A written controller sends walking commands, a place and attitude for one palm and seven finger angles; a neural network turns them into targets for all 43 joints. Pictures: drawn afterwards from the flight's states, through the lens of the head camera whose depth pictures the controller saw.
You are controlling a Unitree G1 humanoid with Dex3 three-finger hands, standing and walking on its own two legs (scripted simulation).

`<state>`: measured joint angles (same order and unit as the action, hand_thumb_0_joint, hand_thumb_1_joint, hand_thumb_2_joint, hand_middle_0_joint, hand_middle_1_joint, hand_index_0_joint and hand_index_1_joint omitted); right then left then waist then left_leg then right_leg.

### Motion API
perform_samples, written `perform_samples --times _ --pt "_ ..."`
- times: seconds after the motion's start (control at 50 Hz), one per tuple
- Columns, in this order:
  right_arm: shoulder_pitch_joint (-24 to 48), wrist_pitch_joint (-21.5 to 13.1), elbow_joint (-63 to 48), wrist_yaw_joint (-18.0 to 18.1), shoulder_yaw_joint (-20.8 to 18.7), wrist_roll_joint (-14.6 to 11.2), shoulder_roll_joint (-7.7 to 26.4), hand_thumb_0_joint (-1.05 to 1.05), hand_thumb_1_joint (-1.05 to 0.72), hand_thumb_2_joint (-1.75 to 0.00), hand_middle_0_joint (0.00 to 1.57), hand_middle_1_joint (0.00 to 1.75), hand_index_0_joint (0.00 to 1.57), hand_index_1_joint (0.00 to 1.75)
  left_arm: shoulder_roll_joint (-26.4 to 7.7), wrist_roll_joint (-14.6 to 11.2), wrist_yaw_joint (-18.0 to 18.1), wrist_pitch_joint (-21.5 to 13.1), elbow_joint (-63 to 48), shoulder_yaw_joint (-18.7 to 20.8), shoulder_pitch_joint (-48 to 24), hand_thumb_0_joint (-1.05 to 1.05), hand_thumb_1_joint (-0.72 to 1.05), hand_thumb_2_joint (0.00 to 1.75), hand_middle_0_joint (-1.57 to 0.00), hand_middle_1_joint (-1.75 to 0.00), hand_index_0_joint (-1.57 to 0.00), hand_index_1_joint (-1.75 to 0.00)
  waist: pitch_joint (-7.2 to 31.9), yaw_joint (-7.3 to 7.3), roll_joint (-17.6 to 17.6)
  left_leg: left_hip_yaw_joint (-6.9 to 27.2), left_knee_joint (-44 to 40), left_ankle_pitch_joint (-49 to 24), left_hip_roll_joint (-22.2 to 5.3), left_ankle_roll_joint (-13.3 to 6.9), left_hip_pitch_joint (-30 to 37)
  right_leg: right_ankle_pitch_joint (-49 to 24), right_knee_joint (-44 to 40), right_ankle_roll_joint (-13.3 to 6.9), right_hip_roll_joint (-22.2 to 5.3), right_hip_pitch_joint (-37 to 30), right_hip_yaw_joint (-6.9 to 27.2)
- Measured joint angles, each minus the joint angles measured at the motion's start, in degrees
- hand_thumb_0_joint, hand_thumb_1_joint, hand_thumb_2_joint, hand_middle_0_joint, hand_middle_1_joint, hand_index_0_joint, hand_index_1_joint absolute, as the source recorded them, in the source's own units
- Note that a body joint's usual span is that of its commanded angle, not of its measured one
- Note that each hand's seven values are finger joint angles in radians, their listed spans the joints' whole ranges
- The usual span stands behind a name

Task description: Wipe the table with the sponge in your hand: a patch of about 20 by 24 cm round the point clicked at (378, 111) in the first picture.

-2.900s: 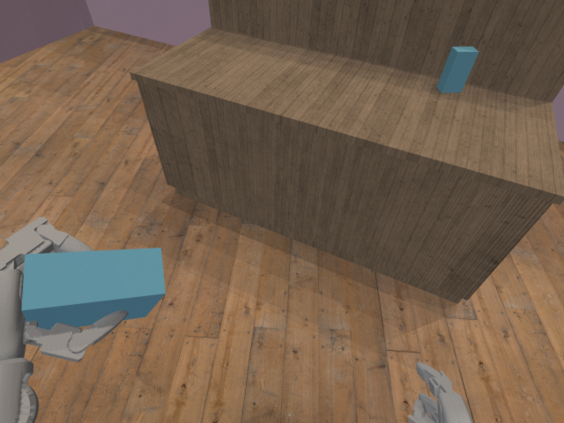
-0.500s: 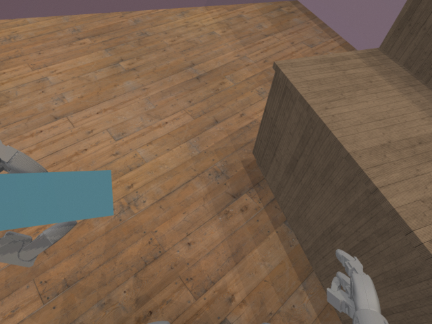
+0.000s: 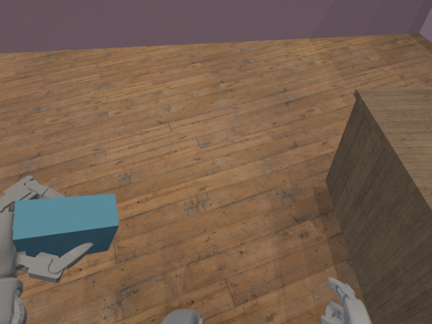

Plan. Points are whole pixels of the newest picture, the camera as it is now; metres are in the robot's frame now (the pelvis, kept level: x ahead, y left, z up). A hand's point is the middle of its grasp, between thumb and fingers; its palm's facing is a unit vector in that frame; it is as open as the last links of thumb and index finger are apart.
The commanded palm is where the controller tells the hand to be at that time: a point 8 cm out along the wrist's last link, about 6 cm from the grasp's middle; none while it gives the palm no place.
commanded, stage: walk to a spot facing it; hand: left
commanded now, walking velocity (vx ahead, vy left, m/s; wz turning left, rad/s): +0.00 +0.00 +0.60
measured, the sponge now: (83, 227) +0.22 +0.21 +0.14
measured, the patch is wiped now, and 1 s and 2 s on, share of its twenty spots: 0.00 0.00 0.00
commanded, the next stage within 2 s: turn to face it in 1.34 s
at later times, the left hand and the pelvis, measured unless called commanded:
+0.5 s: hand out of the picture +0.05 +0.31 +0.19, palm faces +0.64 -0.69 -0.33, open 9.4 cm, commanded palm +0.00 +0.34 +0.18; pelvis -0.07 +0.03 +0.01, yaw +17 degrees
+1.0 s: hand out of the picture +0.06 +0.33 +0.18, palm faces +0.69 -0.55 -0.47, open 9.4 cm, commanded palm -0.01 +0.34 +0.18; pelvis -0.02 +0.02 +0.01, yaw +27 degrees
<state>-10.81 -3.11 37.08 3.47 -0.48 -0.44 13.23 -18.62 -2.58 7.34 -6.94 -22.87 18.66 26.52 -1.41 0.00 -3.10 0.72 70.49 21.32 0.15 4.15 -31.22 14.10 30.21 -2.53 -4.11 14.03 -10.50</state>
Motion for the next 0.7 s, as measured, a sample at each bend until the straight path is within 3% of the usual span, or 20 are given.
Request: perform_samples --times 0.08,0.2,0.26,0.3,0.34,0.38,0.44,0.54,0.64,0.68,0.7 --pt "-0.8 -0.1 -0.5 1.6 -1.3 0.4 1.5 0.01 -0.90 -0.90 0.21 0.30 0.20 0.30 -0.1 0.5 0.1 0.2 0.1 -2.1 0.0 -0.01 -0.43 1.00 -0.82 -1.34 -0.82 -1.34 0.5 0.89 2.1 -2.1 -3.3 0.3 -2.3 -0.1 3.4 -2.0 -2.3 -0.1 -1.9 0.0 -3.1" --pt "-1.3 -0.6 -2.6 2.6 -2.7 1.4 2.9 0.01 -0.90 -0.90 0.20 0.30 0.20 0.30 -2.9 0.5 1.7 -2.1 -9.6 -0.3 0.4 -0.01 -0.43 1.00 -0.82 -1.34 -0.82 -1.34 -0.1 -0.16 4.8 -4.3 -24.1 5.5 -4.3 -2.0 12.6 -3.8 -1.5 0.0 -3.9 3.7 -6.5" --pt "-1.3 -0.4 -4.5 2.2 -2.7 1.5 3.2 0.01 -0.90 -0.90 0.20 0.30 0.20 0.30 -3.8 -0.2 2.5 -3.1 -13.6 2.1 0.5 -0.01 -0.43 1.00 -0.82 -1.34 -0.82 -1.34 0.0 -0.08 5.1 -5.1 -35.9 3.1 -3.9 -3.0 17.6 -3.2 2.4 1.0 -5.6 6.8 -7.9" --pt "-0.6 -0.4 -4.9 1.9 -2.3 1.4 1.7 0.01 -0.90 -0.90 0.20 0.30 0.20 0.30 -4.4 -0.9 2.8 -3.8 -13.9 3.7 0.1 -0.01 -0.43 1.00 -0.82 -1.34 -0.82 -1.34 -0.9 -0.42 7.2 -5.7 -36.7 -2.4 -1.9 -3.8 17.9 2.8 9.8 2.9 -7.4 9.7 -5.0" --pt "-1.1 -1.3 -4.4 1.1 -1.5 1.3 -0.5 0.01 -0.90 -0.90 0.20 0.30 0.20 0.30 -3.9 0.1 2.3 -4.5 -11.6 3.9 -0.2 -0.01 -0.43 1.00 -0.82 -1.34 -0.82 -1.34 -0.5 -0.21 6.6 -4.5 -35.4 -1.7 -2.2 -4.2 17.8 11.8 22.5 4.6 -4.7 13.3 -0.2" --pt "-2.3 -2.1 -3.2 0.0 -0.4 0.8 -3.0 0.01 -0.90 -0.90 0.20 0.30 0.20 0.30 -3.7 1.4 1.2 -4.7 -9.2 3.3 -1.0 -0.01 -0.43 1.00 -0.82 -1.34 -0.82 -1.34 0.6 0.60 5.4 -1.8 -36.5 -2.2 -2.7 -4.5 18.0 12.4 32.4 5.5 -2.3 16.1 2.3" --pt "-3.9 -2.8 -2.0 -1.5 1.4 0.1 -5.7 0.01 -0.90 -0.90 0.20 0.30 0.20 0.30 -2.5 2.0 0.5 -4.5 -8.4 1.7 -1.3 -0.01 -0.43 1.00 -0.82 -1.34 -0.82 -1.34 1.5 0.23 4.1 1.1 -39.8 -4.6 -3.1 -4.4 18.9 9.0 36.0 6.6 -1.0 17.8 3.9" --pt "-4.6 -3.4 -0.6 -2.0 3.4 0.5 -7.5 0.01 -0.90 -0.90 0.21 0.30 0.21 0.30 -1.2 1.6 0.1 -4.9 -8.4 0.4 0.7 -0.01 -0.43 1.00 -0.82 -1.34 -0.82 -1.34 1.5 -1.28 2.4 3.0 -43.1 -6.8 -2.8 -4.4 19.9 7.9 26.9 7.1 -0.3 14.7 4.1" --pt "-3.5 -3.1 0.5 -1.4 3.7 1.2 -6.7 0.01 -0.90 -0.90 0.21 0.30 0.21 0.30 -2.4 1.6 0.1 -4.4 -4.4 1.0 -0.8 -0.01 -0.43 1.00 -0.82 -1.34 -0.82 -1.34 1.4 -2.61 0.6 4.0 -41.4 -5.8 -2.1 -4.1 18.8 10.5 9.5 6.7 1.9 5.0 2.2" --pt "-2.9 -2.7 0.2 -1.2 3.5 1.0 -5.9 0.01 -0.90 -0.90 0.21 0.30 0.21 0.30 -3.3 1.9 0.4 -3.7 -3.3 1.4 -2.0 -0.01 -0.43 1.00 -0.82 -1.34 -0.82 -1.34 1.6 -2.54 0.9 3.5 -36.1 -2.3 -1.6 -4.5 15.7 9.0 1.0 5.1 2.3 0.6 1.8" --pt "-2.1 -2.4 0.4 -1.2 3.1 0.9 -5.0 0.01 -0.90 -0.90 0.21 0.30 0.21 0.30 -2.9 2.1 0.3 -3.3 -2.8 1.1 -3.2 -0.01 -0.43 1.00 -0.82 -1.34 -0.82 -1.34 1.1 -2.35 0.4 3.2 -30.3 1.5 -1.8 -4.8 13.2 3.9 1.2 3.3 2.3 1.2 1.3"
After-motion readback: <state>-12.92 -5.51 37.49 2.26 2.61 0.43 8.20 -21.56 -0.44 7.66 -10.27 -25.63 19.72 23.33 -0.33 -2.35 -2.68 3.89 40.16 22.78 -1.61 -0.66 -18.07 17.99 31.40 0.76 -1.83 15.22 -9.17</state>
